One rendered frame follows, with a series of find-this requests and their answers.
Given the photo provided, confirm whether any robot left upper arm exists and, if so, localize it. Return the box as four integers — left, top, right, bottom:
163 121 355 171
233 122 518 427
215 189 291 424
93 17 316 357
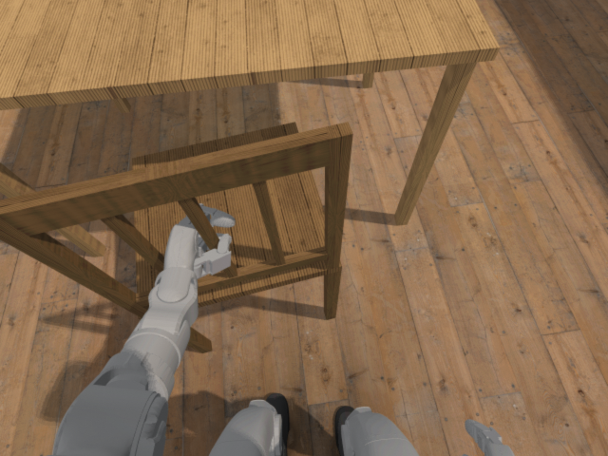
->
47 385 168 456

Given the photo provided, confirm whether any robot left hand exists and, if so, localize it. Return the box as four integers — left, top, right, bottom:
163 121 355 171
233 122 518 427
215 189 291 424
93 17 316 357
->
163 203 236 279

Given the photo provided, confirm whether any robot right shin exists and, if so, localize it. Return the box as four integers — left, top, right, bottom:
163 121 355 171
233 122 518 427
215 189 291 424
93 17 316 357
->
347 407 372 420

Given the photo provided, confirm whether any robot left forearm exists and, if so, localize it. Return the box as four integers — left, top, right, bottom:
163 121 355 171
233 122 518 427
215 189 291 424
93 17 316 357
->
53 267 199 455

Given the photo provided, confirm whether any table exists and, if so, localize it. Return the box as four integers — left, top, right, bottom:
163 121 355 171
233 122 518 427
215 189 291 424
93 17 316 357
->
0 0 500 257

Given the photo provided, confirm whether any chair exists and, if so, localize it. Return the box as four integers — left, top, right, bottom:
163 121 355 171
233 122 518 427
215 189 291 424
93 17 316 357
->
0 122 353 353

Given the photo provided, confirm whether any left robot foot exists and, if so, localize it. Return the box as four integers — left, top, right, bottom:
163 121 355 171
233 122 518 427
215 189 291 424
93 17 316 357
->
266 393 290 456

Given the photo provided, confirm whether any robot right hand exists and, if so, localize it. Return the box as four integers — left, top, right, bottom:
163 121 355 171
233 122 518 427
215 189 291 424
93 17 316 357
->
462 419 515 456

